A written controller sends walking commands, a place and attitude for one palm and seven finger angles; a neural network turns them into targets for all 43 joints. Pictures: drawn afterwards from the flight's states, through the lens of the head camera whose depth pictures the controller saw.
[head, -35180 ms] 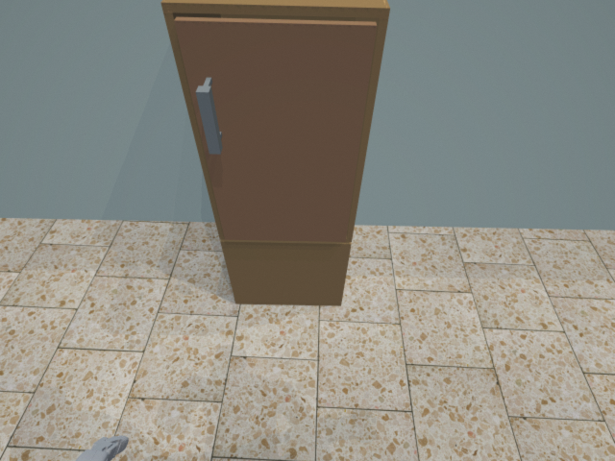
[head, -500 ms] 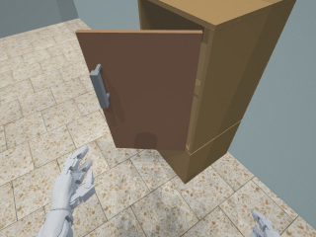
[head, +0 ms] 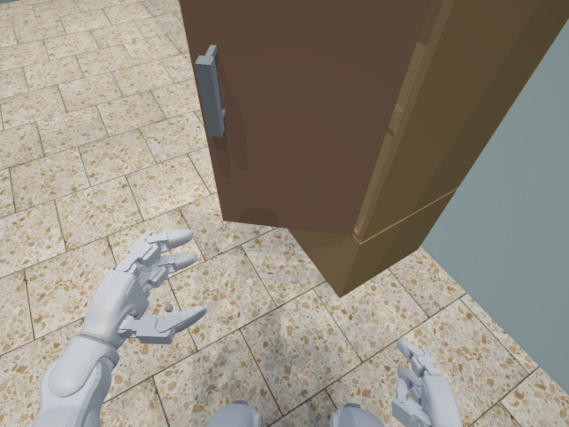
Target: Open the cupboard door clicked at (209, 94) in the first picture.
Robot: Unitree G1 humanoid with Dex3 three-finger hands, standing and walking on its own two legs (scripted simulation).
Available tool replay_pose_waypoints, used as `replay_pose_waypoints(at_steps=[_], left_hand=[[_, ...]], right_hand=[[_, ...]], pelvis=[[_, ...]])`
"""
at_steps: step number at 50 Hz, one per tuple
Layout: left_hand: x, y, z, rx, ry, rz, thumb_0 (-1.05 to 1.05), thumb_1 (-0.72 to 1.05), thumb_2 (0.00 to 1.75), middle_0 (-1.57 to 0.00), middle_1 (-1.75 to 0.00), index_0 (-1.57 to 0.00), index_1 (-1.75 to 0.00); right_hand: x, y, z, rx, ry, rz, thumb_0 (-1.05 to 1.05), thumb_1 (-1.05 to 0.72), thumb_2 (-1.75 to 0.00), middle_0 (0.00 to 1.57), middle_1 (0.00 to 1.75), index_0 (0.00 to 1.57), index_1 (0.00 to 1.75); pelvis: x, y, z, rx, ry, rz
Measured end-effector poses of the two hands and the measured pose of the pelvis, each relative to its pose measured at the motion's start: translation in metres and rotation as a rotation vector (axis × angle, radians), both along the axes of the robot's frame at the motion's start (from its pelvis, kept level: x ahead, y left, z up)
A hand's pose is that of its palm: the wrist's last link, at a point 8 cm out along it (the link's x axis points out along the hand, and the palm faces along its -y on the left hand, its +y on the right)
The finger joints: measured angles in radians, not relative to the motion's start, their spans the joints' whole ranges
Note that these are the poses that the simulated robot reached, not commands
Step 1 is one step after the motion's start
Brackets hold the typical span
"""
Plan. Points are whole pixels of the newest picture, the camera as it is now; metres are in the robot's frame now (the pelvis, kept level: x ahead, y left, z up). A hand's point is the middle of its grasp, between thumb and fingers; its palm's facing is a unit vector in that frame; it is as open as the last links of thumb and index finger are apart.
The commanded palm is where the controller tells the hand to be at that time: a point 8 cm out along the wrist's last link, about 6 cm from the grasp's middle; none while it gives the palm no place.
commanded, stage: raise the hand with hooked fingers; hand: left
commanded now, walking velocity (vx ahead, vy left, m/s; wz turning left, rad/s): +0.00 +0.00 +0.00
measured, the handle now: (214, 92) +0.61 +0.16 +0.12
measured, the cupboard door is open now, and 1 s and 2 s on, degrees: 51 51 51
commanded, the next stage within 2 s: move the hooked fingers beside the handle in 1.36 s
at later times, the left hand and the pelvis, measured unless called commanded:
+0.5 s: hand (105, 250) +0.29 +0.24 +0.11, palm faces -0.01 -1.00 -0.08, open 13.4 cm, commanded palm +0.27 +0.29 +0.11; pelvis +0.03 +0.00 +0.03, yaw +0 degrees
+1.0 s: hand (93, 201) +0.34 +0.25 +0.15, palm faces -0.05 -1.00 -0.06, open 14.0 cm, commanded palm +0.30 +0.30 +0.15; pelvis +0.04 -0.02 +0.05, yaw -1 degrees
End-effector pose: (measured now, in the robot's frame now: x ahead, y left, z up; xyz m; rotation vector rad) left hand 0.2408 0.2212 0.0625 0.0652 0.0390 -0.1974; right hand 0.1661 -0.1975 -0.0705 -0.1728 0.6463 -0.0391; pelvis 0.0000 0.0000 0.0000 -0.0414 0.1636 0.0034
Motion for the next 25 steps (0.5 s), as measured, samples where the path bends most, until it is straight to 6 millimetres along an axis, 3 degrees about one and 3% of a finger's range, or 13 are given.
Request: replay_pose_waypoints(at_steps=[4,10,18,25], left_hand=[[0.001,0.017,0.001,-0.033,0.092,0.091,0.01,0.15,0.57,-0.26,-0.78,-0.25,-0.79],[-0.006,0.047,0.025,0.026,-0.036,0.214,0.00,0.01,0.51,-0.27,-0.87,-0.26,-0.88],[0.018,0.051,0.025,0.021,0.004,0.116,0.00,-0.18,0.43,-0.28,-0.99,-0.27,-1.00],[0.033,0.070,0.055,0.008,-0.061,0.182,-0.01,-0.34,0.36,-0.29,-1.10,-0.29,-1.10]], right_hand=[[-0.025,-0.008,0.005,-0.010,0.047,-0.074,0.02,-0.90,-0.90,0.21,0.30,0.21,0.30],[-0.033,-0.033,0.013,-0.101,0.076,-0.061,0.02,-0.90,-0.90,0.21,0.30,0.20,0.30],[-0.005,-0.052,0.031,-0.161,0.003,-0.077,0.02,-0.90,-0.90,0.20,0.30,0.20,0.30],[0.025,-0.045,0.051,-0.136,-0.082,-0.050,0.02,-0.90,-0.90,0.20,0.30,0.20,0.30]], pelvis=[[0.006,0.005,0.011,0.010,-0.009,-0.021],[0.011,0.007,0.016,0.007,-0.016,-0.011],[0.018,0.007,0.021,0.002,-0.030,-0.004],[0.030,0.001,0.031,0.005,-0.056,-0.005]])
